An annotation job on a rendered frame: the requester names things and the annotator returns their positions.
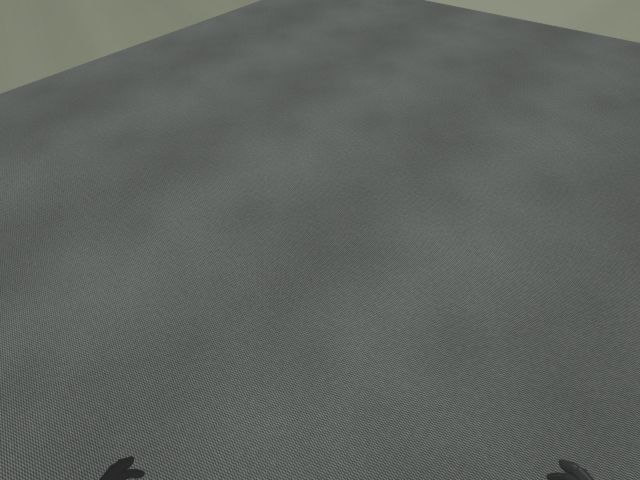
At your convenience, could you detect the robot right hand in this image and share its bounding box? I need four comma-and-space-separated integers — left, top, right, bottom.
547, 459, 594, 480

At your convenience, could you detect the robot left hand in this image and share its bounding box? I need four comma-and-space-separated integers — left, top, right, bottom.
99, 456, 145, 480

